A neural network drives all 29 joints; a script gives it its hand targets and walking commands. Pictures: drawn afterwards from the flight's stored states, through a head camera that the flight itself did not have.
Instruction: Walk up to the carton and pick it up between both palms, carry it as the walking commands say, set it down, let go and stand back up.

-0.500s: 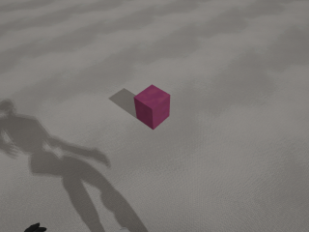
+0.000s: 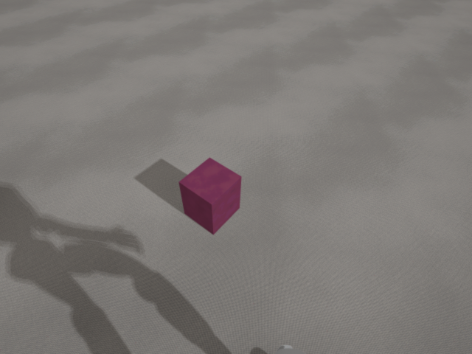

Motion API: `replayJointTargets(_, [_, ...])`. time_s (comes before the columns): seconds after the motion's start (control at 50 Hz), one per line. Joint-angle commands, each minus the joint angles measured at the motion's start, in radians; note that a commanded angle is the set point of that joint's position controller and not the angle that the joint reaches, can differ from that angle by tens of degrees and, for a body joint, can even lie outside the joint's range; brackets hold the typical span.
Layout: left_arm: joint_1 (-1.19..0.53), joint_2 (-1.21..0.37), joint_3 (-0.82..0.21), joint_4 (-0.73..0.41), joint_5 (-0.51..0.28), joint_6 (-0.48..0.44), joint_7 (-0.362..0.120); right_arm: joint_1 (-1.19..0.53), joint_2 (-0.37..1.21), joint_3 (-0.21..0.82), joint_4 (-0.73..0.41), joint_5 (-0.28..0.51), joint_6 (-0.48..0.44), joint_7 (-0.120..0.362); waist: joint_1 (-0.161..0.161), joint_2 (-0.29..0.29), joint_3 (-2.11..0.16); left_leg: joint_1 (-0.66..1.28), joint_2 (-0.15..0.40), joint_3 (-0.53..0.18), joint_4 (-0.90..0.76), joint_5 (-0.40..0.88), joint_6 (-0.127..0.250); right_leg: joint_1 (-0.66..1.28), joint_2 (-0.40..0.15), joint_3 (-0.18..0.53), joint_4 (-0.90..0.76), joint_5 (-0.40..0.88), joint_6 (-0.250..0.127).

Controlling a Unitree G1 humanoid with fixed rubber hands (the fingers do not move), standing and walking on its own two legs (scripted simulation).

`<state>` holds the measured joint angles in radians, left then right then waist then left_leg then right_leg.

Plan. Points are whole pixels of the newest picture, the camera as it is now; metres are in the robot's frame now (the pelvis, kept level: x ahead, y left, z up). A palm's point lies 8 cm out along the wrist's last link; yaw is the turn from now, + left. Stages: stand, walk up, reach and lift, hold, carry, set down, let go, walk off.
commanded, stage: walk up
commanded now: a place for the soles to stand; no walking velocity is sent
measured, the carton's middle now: (211, 196) +0.94 +0.06 -0.64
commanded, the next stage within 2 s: none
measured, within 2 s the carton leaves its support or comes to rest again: neither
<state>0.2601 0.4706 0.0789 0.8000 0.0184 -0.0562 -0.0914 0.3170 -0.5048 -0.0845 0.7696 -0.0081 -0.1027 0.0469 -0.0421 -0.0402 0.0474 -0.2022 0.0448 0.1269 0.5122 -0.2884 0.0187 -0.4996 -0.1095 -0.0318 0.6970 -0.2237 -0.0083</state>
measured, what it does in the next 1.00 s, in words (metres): walks ahead: right foot, then left foot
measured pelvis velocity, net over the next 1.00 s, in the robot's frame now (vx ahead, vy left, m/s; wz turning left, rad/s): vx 0.37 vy -0.05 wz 0.05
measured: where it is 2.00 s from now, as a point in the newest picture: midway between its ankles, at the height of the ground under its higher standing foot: (221, 305)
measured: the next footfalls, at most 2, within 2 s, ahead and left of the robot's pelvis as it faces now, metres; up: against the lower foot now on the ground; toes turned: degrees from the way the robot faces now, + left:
right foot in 0.08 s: +0.19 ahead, -0.14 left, +0.00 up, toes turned -5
left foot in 0.46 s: +0.33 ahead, +0.11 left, +0.00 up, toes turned +8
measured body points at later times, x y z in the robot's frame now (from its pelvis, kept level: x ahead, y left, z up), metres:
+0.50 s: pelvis +0.20 -0.02 -0.01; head +0.21 +0.00 +0.43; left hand +0.23 +0.33 -0.11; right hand +0.35 -0.35 -0.08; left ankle +0.29 +0.10 -0.74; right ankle +0.15 -0.14 -0.71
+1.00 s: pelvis +0.37 -0.05 +0.00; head +0.39 -0.06 +0.44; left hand +0.42 +0.31 -0.07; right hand +0.48 -0.38 -0.11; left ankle +0.43 +0.09 -0.70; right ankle +0.39 -0.17 -0.73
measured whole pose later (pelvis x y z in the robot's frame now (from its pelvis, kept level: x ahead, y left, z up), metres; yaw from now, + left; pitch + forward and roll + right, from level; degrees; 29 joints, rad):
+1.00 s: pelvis +0.37 -0.05 +0.00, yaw +3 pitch -1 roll +0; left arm 0.33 0.50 0.08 0.75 0.01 -0.09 -0.02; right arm 0.29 -0.47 -0.06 0.78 -0.01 -0.06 0.04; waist 0.04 0.03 0.06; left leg -0.50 0.07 0.04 0.83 -0.34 0.01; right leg -0.29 -0.05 -0.09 0.59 -0.28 -0.02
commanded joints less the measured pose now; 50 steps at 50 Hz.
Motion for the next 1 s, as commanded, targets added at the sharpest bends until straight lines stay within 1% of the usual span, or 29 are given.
replayJointTargets(0.0, [-0.024, 0.136, 0.048, -0.045, 0.0, -0.016, -0.008, -0.053, -0.232, -0.057, -0.057, 0.004, -0.003, 0.001, 0.024, 0.167, 0.015, -0.149, 0.21, -0.192, -0.238, -0.194, 0.175, 0.155, 0.045, -0.059, -0.083, 0.054, -0.008])
replayJointTargets(0.04, [0.025, 0.154, 0.057, -0.029, 0.005, -0.025, 0.003, -0.035, -0.201, -0.04, -0.051, 0.0, 0.004, -0.001, 0.068, 0.102, -0.003, -0.2, 0.18, -0.151, -0.097, -0.137, 0.139, 0.306, 0.08, -0.056, -0.151, 0.014, -0.028])
replayJointTargets(0.06, [0.123, 0.185, 0.073, -0.006, 0.007, -0.033, 0.018, -0.013, -0.163, -0.021, -0.055, -0.006, 0.004, -0.006, 0.125, -0.012, -0.057, -0.259, 0.128, -0.092, 0.123, -0.021, 0.108, 0.463, 0.07, 0.005, -0.221, -0.082, -0.054])
replayJointTargets(0.08, [0.214, 0.294, 0.104, -0.007, 0.01, -0.042, 0.036, -0.009, -0.088, 0.003, -0.086, 0.005, -0.001, -0.005, 0.175, -0.285, -0.123, -0.491, -0.017, 0.005, 0.501, -0.137, 0.035, 0.624, -0.194, 0.465, -0.411, -0.4, -0.147])
replayJointTargets(0.1, [0.192, 0.338, 0.108, -0.029, -0.003, -0.044, 0.043, 0.012, -0.13, -0.005, -0.068, 0.006, 0.01, -0.019, 0.156, -0.205, -0.107, -0.591, -0.027, -0.135, 0.641, -0.232, 0.028, 0.576, -0.321, 0.66, -0.473, -0.478, -0.231])
replayJointTargets(0.12, [0.139, 0.298, 0.094, -0.054, -0.013, -0.041, 0.047, 0.013, -0.185, -0.023, -0.046, 0.015, 0.013, -0.026, 0.131, -0.069, -0.064, -0.572, 0.007, -0.218, 0.673, -0.155, 0.027, 0.517, -0.295, 0.572, -0.437, -0.408, -0.258])
replayJointTargets(0.14, [0.096, 0.257, 0.079, -0.064, -0.019, -0.039, 0.051, 0.035, -0.188, -0.025, -0.036, 0.016, 0.01, -0.026, 0.103, -0.046, -0.036, -0.544, 0.031, -0.214, 0.632, -0.103, 0.017, 0.458, -0.256, 0.455, -0.425, -0.293, -0.264])
replayJointTargets(0.2, [0.044, 0.214, 0.065, -0.08, -0.012, -0.042, 0.052, 0.076, -0.157, -0.02, 0.002, 0.0, 0.011, -0.009, 0.066, -0.123, -0.021, -0.418, 0.072, -0.148, 0.445, -0.048, -0.017, 0.344, -0.164, 0.204, -0.417, 0.01, -0.233])
replayJointTargets(0.24, [0.069, 0.218, 0.065, -0.085, -0.01, -0.045, 0.046, 0.035, -0.128, -0.017, -0.009, -0.006, 0.018, 0.005, 0.08, -0.12, -0.021, -0.375, 0.066, -0.114, 0.348, -0.045, -0.024, 0.313, -0.162, 0.158, -0.414, 0.038, -0.249])
replayJointTargets(0.34, [0.062, 0.236, 0.058, -0.112, -0.008, -0.036, 0.034, -0.056, -0.105, -0.021, -0.034, -0.004, 0.02, 0.028, 0.082, -0.114, 0.007, -0.235, 0.032, -0.048, 0.142, 0.084, -0.013, 0.216, -0.143, 0.118, -0.434, -0.189, -0.212])
replayJointTargets(0.38, [0.046, 0.239, 0.051, -0.119, -0.009, -0.03, 0.032, -0.051, -0.105, -0.027, -0.034, -0.003, 0.015, 0.027, 0.056, -0.092, 0.02, -0.14, 0.011, -0.035, 0.065, 0.118, -0.004, 0.163, -0.144, 0.109, -0.393, -0.227, -0.194])
replayJointTargets(0.42, [0.057, 0.199, 0.029, -0.123, -0.006, -0.026, 0.034, 0.01, -0.138, -0.039, -0.017, -0.009, 0.004, 0.014, 0.011, -0.006, -0.017, 0.043, -0.024, -0.045, 0.012, 0.061, 0.022, 0.084, -0.106, 0.064, -0.22, -0.159, -0.154])
replayJointTargets(0.44, [0.063, 0.154, 0.012, -0.135, -0.007, -0.029, 0.038, 0.112, -0.187, -0.054, 0.004, -0.016, -0.004, -0.003, -0.043, 0.128, -0.08, 0.215, 0.043, -0.186, -0.066, -0.072, 0.059, -0.01, -0.048, -0.001, 0.025, -0.042, -0.113])
replayJointTargets(0.46, [0.089, 0.102, 0.002, -0.158, -0.02, -0.029, 0.039, 0.16, -0.288, -0.075, -0.022, -0.024, -0.012, -0.018, -0.064, 0.345, -0.143, 0.379, 0.324, -0.67, -0.216, -0.343, 0.175, -0.263, 0.099, -0.064, 0.344, -0.212, -0.038])
replayJointTargets(0.48, [0.095, 0.179, 0.016, -0.127, -0.012, -0.017, 0.061, 0.141, -0.304, -0.081, -0.038, 0.0, -0.011, -0.022, -0.053, 0.204, -0.123, 0.288, 0.406, -0.767, -0.256, -0.39, 0.256, -0.292, 0.086, 0.089, 0.457, -0.26, -0.026])
replayJointTargets(0.5, [0.1, 0.211, 0.022, -0.104, -0.019, -0.015, 0.066, 0.094, -0.257, -0.07, -0.048, 0.01, -0.007, -0.023, -0.023, 0.114, -0.067, 0.201, 0.377, -0.671, -0.24, -0.325, 0.264, -0.274, 0.053, 0.122, 0.492, -0.211, -0.023])
replayJointTargets(0.52, [0.111, 0.211, 0.024, -0.093, -0.024, -0.016, 0.064, 0.064, -0.225, -0.058, -0.049, 0.013, -0.005, -0.025, -0.003, 0.113, -0.022, 0.133, 0.333, -0.551, -0.243, -0.22, 0.247, -0.25, 0.018, 0.117, 0.447, -0.182, -0.021])
replayJointTargets(0.56, [0.148, 0.2, 0.026, -0.064, -0.013, -0.016, 0.053, 0.004, -0.199, -0.047, -0.062, 0.007, 0.0, -0.025, 0.022, 0.193, 0.002, 0.008, 0.25, -0.339, -0.225, -0.076, 0.211, -0.131, -0.017, 0.063, 0.28, -0.171, -0.007])
replayJointTargets(0.6, [0.118, 0.169, 0.031, -0.066, -0.004, -0.011, 0.034, 0.015, -0.214, -0.052, -0.068, -0.004, 0.0, -0.016, 0.01, 0.224, -0.008, -0.055, 0.236, -0.274, -0.212, -0.016, 0.227, -0.047, -0.001, 0.017, 0.189, -0.179, 0.0])
replayJointTargets(0.68, [0.079, 0.143, 0.041, -0.058, -0.002, -0.02, 0.017, -0.039, -0.226, -0.056, -0.089, -0.002, 0.006, -0.004, 0.025, 0.231, -0.002, -0.177, 0.202, -0.235, -0.207, -0.218, 0.19, 0.115, 0.048, -0.047, -0.007, -0.047, -0.007])
replayJointTargets(0.72, [0.107, 0.146, 0.051, -0.039, 0.003, -0.027, 0.019, -0.058, -0.213, -0.047, -0.092, 0.001, 0.017, 0.003, 0.061, 0.169, -0.011, -0.27, 0.174, -0.202, -0.131, -0.297, 0.155, 0.268, 0.094, -0.086, -0.088, -0.001, -0.015])
replayJointTargets(0.74, [0.144, 0.159, 0.058, -0.029, 0.004, -0.033, 0.025, -0.047, -0.185, -0.034, -0.094, -0.003, 0.021, 0.002, 0.086, 0.105, -0.026, -0.323, 0.147, -0.175, -0.03, -0.319, 0.134, 0.361, 0.108, -0.071, -0.117, -0.038, -0.026])
replayJointTargets(0.76, [0.226, 0.192, 0.072, -0.013, 0.007, -0.041, 0.038, -0.033, -0.138, -0.014, -0.105, -0.01, 0.022, -0.002, 0.134, -0.036, -0.051, -0.41, 0.089, -0.118, 0.181, -0.323, 0.1, 0.475, 0.05, 0.045, -0.211, -0.18, -0.056])
replayJointTargets(0.78, [0.279, 0.31, 0.097, -0.025, 0.011, -0.053, 0.053, -0.055, -0.071, 0.007, -0.141, -0.001, 0.018, -0.004, 0.173, -0.269, -0.06, -0.62, -0.051, -0.035, 0.532, -0.291, 0.029, 0.527, -0.25, 0.602, -0.474, -0.589, -0.169])
replayJointTargets(0.8, [0.227, 0.335, 0.102, -0.049, 0.001, -0.052, 0.059, -0.045, -0.137, -0.011, -0.112, -0.002, 0.029, -0.022, 0.146, -0.128, -0.002, -0.662, -0.008, -0.205, 0.639, -0.244, 0.023, 0.453, -0.333, 0.695, -0.489, -0.636, -0.25])
replayJointTargets(0.82, [0.184, 0.3, 0.089, -0.067, -0.011, -0.051, 0.065, -0.019, -0.187, -0.028, -0.089, 0.009, 0.027, -0.028, 0.12, -0.039, 0.028, -0.63, 0.019, -0.242, 0.64, -0.157, 0.016, 0.417, -0.301, 0.603, -0.453, -0.522, -0.272])
replayJointTargets(0.88, [0.097, 0.241, 0.071, -0.085, -0.011, -0.048, 0.07, 0.064, -0.168, -0.028, -0.042, -0.001, 0.021, -0.016, 0.065, -0.097, 0.012, -0.473, 0.069, -0.166, 0.468, -0.08, -0.015, 0.33, -0.19, 0.287, -0.392, -0.091, -0.232])
replayJointTargets(0.92, [0.1, 0.227, 0.057, -0.088, -0.006, -0.047, 0.07, 0.044, -0.118, -0.02, -0.036, -0.004, 0.031, -0.011, 0.067, -0.126, 0.004, -0.356, 0.05, -0.112, 0.368, -0.092, -0.019, 0.258, -0.168, 0.17, -0.332, 0.232, -0.23])
replayJointTargets(0.98, [0.09, 0.219, 0.03, -0.087, -0.012, -0.036, 0.082, 0.001, -0.068, -0.009, -0.027, 0.003, 0.046, -0.019, 0.067, -0.133, -0.041, -0.2, 0.01, -0.053, 0.256, 0.026, -0.011, 0.211, -0.145, 0.08, -0.226, 0.527, -0.198])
